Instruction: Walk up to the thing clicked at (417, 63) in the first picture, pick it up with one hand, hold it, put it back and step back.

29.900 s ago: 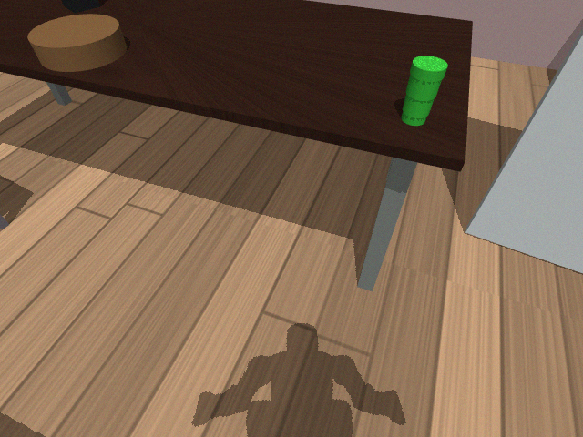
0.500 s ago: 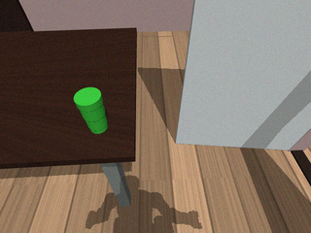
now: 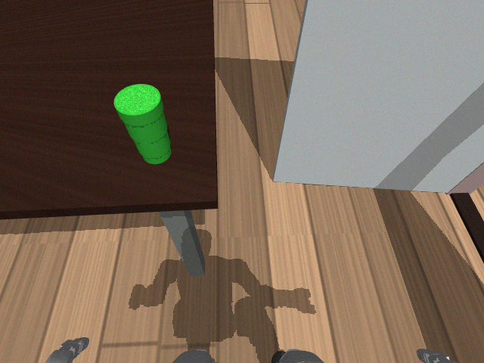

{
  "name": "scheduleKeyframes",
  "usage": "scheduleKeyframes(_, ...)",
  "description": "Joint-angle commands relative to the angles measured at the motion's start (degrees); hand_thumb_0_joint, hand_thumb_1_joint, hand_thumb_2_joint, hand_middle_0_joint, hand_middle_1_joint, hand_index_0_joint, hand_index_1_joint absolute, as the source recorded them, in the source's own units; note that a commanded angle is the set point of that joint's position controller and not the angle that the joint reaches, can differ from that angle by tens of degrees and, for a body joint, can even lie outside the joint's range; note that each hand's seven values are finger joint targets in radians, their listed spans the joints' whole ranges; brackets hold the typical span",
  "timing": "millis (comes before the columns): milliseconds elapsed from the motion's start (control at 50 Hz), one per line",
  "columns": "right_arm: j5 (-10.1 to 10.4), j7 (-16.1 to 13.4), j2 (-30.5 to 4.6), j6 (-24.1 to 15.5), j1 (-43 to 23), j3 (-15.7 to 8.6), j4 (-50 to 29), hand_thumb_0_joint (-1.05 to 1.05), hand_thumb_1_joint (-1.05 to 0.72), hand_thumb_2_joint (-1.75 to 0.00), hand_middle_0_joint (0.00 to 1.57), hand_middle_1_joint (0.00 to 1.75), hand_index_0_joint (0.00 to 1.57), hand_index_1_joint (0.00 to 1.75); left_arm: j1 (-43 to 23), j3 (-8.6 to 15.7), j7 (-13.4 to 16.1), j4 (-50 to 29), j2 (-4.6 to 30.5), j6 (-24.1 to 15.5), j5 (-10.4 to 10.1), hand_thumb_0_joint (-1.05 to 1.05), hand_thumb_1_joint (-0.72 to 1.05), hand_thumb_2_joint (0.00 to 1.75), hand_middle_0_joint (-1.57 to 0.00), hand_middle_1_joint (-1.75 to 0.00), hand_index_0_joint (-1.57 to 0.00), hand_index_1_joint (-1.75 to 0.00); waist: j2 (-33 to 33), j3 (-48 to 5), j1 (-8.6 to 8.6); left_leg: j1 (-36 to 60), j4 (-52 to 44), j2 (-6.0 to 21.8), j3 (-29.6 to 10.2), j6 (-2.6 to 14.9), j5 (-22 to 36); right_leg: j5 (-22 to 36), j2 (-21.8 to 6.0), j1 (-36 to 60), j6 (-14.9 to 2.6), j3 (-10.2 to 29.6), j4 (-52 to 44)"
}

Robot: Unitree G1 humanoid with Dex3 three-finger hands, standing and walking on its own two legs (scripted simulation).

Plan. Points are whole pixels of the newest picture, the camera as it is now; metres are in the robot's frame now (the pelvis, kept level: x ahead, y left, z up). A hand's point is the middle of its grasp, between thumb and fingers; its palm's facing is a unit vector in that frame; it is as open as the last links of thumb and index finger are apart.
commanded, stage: step back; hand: left
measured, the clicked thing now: (148, 128) +0.51 +0.18 +0.05
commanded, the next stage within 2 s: none
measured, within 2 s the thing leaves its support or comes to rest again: neither
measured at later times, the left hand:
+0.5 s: hand out of the picture +0.04 +0.27 -0.16, palm faces -0.09 -0.92 -0.39, open 7.4 cm
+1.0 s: hand out of the picture -0.10 +0.31 -0.16, palm faces +0.00 -0.94 -0.34, open 7.4 cm
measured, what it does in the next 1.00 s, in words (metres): walks backwards: right foot, then left foot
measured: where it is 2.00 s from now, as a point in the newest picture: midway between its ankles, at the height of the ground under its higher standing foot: outside the picture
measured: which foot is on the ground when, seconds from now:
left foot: down 0.00-0.46, up 0.48-0.78, down 0.80-1.00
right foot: down 0.00-0.08, up 0.10-0.40, down 0.42-0.82, up 0.84-1.00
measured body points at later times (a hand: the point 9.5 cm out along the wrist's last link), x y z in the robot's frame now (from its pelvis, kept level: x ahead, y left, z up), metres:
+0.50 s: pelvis -0.09 +0.01 -0.01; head -0.02 +0.00 +0.43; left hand +0.04 +0.31 -0.13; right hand +0.00 -0.30 -0.14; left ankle -0.05 +0.14 -0.72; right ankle -0.09 -0.10 -0.74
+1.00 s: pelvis -0.21 +0.04 +0.00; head -0.15 +0.08 +0.44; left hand -0.10 +0.36 -0.14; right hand -0.12 -0.27 -0.10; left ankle -0.18 +0.15 -0.73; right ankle -0.24 -0.11 -0.64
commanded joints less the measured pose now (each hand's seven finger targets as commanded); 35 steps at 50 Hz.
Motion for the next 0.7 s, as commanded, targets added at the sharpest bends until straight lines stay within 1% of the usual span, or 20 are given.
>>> scheduleKeyframes(0,-0.23,-0.27,-9.45,-0.62,7.85,-3.17,-2.88,0.00,-0.90,-0.90,0.20,0.30,0.20,0.30,-5.01,2.65,0.87,-7.51,13.71,-0.33,0.32,0.00,0.90,0.90,-0.20,-0.30,-0.20,-0.30,-5.91,-13.78,-1.96,5.41,-10.44,1.86,-0.62,0.15,11.42,20.08,-10.22,2.86,-8.79,7.41,2.76)
scheduleKeyframes(20,-0.94,-0.57,-10.69,-0.92,7.66,-3.59,-3.55,0.00,-0.90,-0.90,0.20,0.30,0.20,0.30,-4.04,2.43,0.76,-8.33,13.10,0.14,-0.17,0.00,0.90,0.90,-0.20,-0.30,-0.20,-0.30,0.15,-12.89,-2.07,5.15,-18.44,5.82,-4.67,0.87,25.95,14.57,-5.48,1.80,-5.91,4.97,8.72)
scheduleKeyframes(40,-1.66,-0.76,-14.38,-1.18,6.36,-4.50,-4.30,0.00,-0.90,-0.90,0.20,0.30,0.20,0.30,-3.25,2.10,0.89,-9.17,10.65,0.51,-0.84,0.00,0.90,0.90,-0.20,-0.30,-0.20,-0.30,9.88,-13.12,-1.34,7.95,-22.11,12.90,-15.38,3.84,39.11,4.03,3.26,-3.37,-3.02,1.95,18.10)
scheduleKeyframes(60,-2.31,-0.85,-16.34,-1.52,6.79,-4.87,-5.10,0.00,-0.90,-0.90,0.20,0.30,0.20,0.30,-3.10,2.19,1.25,-9.37,9.53,1.01,-0.68,0.00,0.90,0.90,-0.20,-0.30,-0.20,-0.30,11.98,-12.78,-1.58,10.98,-22.77,18.00,-22.19,7.56,48.70,-21.55,8.89,-9.75,-1.91,5.67,25.08)
scheduleKeyframes(80,-2.36,-1.09,-16.41,-1.74,6.14,-4.81,-5.53,0.00,-0.90,-0.90,0.20,0.30,0.20,0.30,-0.82,2.41,1.57,-8.89,9.91,1.53,-0.34,0.00,0.90,0.90,-0.20,-0.30,-0.20,-0.30,7.58,-13.20,-0.73,9.98,-20.65,20.41,-20.59,10.70,52.77,-24.96,8.28,-9.17,-1.70,8.97,32.36)
scheduleKeyframes(100,-2.00,-1.31,-18.06,-1.72,4.99,-4.84,-6.61,0.00,-0.90,-0.90,0.20,0.30,0.20,0.30,-0.88,2.22,1.86,-8.92,9.37,1.40,-0.34,0.00,0.90,0.90,-0.20,-0.30,-0.20,-0.30,11.34,-13.65,-1.62,8.02,-21.19,22.64,-24.10,12.86,53.13,-26.67,9.12,-9.50,-1.46,10.64,35.22)
scheduleKeyframes(160,-2.41,-2.20,-14.52,-1.79,-0.90,-4.16,-8.93,0.00,-0.90,-0.90,0.20,0.30,0.20,0.30,1.59,2.82,1.95,-7.26,11.52,1.36,-1.04,0.00,0.90,0.90,-0.20,-0.30,-0.20,-0.30,9.88,-12.62,1.38,10.20,-17.40,15.90,-13.08,10.36,49.36,-17.87,9.07,-12.65,-1.34,12.73,40.62)
scheduleKeyframes(180,-2.18,-2.56,-13.40,-1.95,-0.22,-3.88,-9.40,0.00,-0.90,-0.90,0.20,0.30,0.20,0.30,3.02,2.74,1.79,-7.82,11.44,1.26,-0.97,0.00,0.90,0.90,-0.20,-0.30,-0.20,-0.30,10.41,-13.52,1.77,14.87,-15.99,15.54,-12.20,10.24,49.81,-16.45,8.79,-14.94,-1.04,11.54,39.65)
scheduleKeyframes(280,-1.46,-2.99,-12.37,-1.51,5.94,-3.90,-9.26,0.00,-0.90,-0.90,0.20,0.30,0.20,0.30,0.52,3.02,1.28,-11.04,10.42,-0.18,-0.11,0.00,0.90,0.90,-0.20,-0.30,-0.20,-0.30,9.23,-13.97,-1.84,21.83,-13.18,16.42,-12.48,11.55,50.55,-17.33,6.19,-12.70,1.50,7.09,22.56)
scheduleKeyframes(340,-1.25,-2.66,-13.44,-1.08,4.49,-3.82,-10.00,0.00,-0.90,-0.90,0.20,0.30,0.20,0.30,3.48,3.59,0.77,-10.41,9.71,-0.50,0.03,0.00,0.90,0.90,-0.20,-0.30,-0.20,-0.30,11.10,-14.40,-1.34,16.58,-11.70,14.79,-10.35,9.04,45.33,-13.79,4.68,-3.98,0.07,2.70,8.35)
scheduleKeyframes(380,-0.63,-2.29,-13.57,-0.48,1.83,-3.58,-10.84,0.00,-0.90,-0.90,0.20,0.30,0.20,0.30,8.42,3.74,0.82,-8.34,8.90,-0.91,0.37,0.00,0.90,0.90,-0.20,-0.30,-0.20,-0.30,9.62,-15.92,1.36,11.17,-7.90,13.20,-7.91,7.00,39.88,-1.29,4.61,5.44,-1.35,0.37,-4.98)
scheduleKeyframes(400,-0.19,-2.11,-11.77,-0.48,1.07,-2.97,-11.08,0.00,-0.90,-0.90,0.20,0.30,0.20,0.30,9.74,3.96,1.04,-7.75,10.02,-1.30,0.64,0.00,0.90,0.90,-0.20,-0.30,-0.20,-0.30,7.36,-17.40,2.05,7.36,-5.69,11.11,-6.60,4.69,33.38,6.90,2.66,10.65,-2.26,3.66,-7.35)
scheduleKeyframes(420,0.49,-2.01,-9.94,-0.52,1.17,-2.40,-11.73,0.00,-0.90,-0.90,0.20,0.30,0.20,0.30,8.79,4.93,1.12,-8.49,14.26,-1.77,1.44,0.00,0.90,0.90,-0.20,-0.30,-0.20,-0.30,-1.44,-17.51,1.42,-2.90,-0.60,5.48,-5.34,1.59,22.14,17.02,-4.55,15.59,-5.18,15.13,-5.49)
scheduleKeyframes(440,0.44,-2.22,-7.66,-0.34,1.12,-1.57,-12.15,0.00,-0.90,-0.90,0.20,0.30,0.20,0.30,6.42,5.61,0.85,-9.69,17.44,-1.65,0.65,0.00,0.90,0.90,-0.20,-0.30,-0.20,-0.30,-11.73,-13.29,1.82,-11.51,8.92,-3.92,-1.44,-1.38,-5.08,22.02,-14.27,12.94,-12.11,26.27,-8.56)
scheduleKeyframes(460,-0.10,-3.11,-9.59,0.38,0.78,-2.65,-11.25,0.00,-0.90,-0.90,0.20,0.30,0.20,0.30,4.10,5.76,0.91,-11.32,20.08,-1.76,1.10,0.00,0.90,0.90,-0.20,-0.30,-0.20,-0.30,-13.64,-10.85,3.31,-6.92,22.01,-3.31,-6.29,-2.17,-13.26,24.49,-21.52,1.36,-19.66,33.46,-10.14)
scheduleKeyframes(480,-0.11,-2.99,-11.46,0.29,2.72,-3.26,-10.13,0.00,-0.90,-0.90,0.20,0.30,0.20,0.30,3.10,5.58,0.89,-12.23,17.67,-1.76,0.77,0.00,0.90,0.90,-0.20,-0.30,-0.20,-0.30,-10.37,-9.00,1.95,-6.27,25.37,-2.01,-8.00,-2.61,-11.16,23.66,-20.23,0.04,-19.73,31.35,-9.62)
scheduleKeyframes(520,0.62,-2.60,-11.36,0.00,5.24,-2.80,-8.39,0.00,-0.90,-0.90,0.20,0.30,0.20,0.30,-0.14,4.48,1.07,-13.58,13.08,-1.56,0.20,0.00,0.90,0.90,-0.20,-0.30,-0.20,-0.30,-5.44,-9.88,-0.58,-8.80,25.48,-4.55,-9.68,-2.55,-5.35,27.68,-11.54,4.59,-14.21,17.22,-5.87)
scheduleKeyframes(540,0.61,-2.74,-10.42,-0.24,5.77,-2.30,-8.28,0.00,-0.90,-0.90,0.20,0.30,0.20,0.30,-0.46,4.59,1.19,-13.68,12.49,-1.31,0.27,0.00,0.90,0.90,-0.20,-0.30,-0.20,-0.30,-6.34,-10.81,-0.76,-9.23,25.07,-5.15,-8.44,-2.89,-3.86,27.73,-9.35,5.51,-12.27,13.65,-4.73)
scheduleKeyframes(620,0.14,-2.91,-9.63,-0.84,4.87,-1.69,-9.72,0.00,-0.90,-0.90,0.20,0.30,0.20,0.30,4.77,4.29,1.46,-14.63,11.17,-0.91,0.95,0.00,0.90,0.90,-0.20,-0.30,-0.20,-0.30,-6.43,-12.67,2.87,-10.66,14.53,-3.71,-5.07,-4.16,-3.07,26.67,-8.34,13.61,-12.65,12.45,-2.60)
scheduleKeyframes(680,-0.45,-2.76,-8.90,-1.20,4.76,-1.78,-10.42,0.00,-0.90,-0.90,0.20,0.30,0.20,0.30,6.07,4.41,1.65,-14.95,12.23,-0.45,1.01,0.00,0.90,0.90,-0.20,-0.30,-0.20,-0.30,-10.77,-13.71,3.32,-8.07,3.28,-0.57,-2.71,-4.04,-4.30,26.73,-10.96,15.54,-13.31,14.35,-1.63)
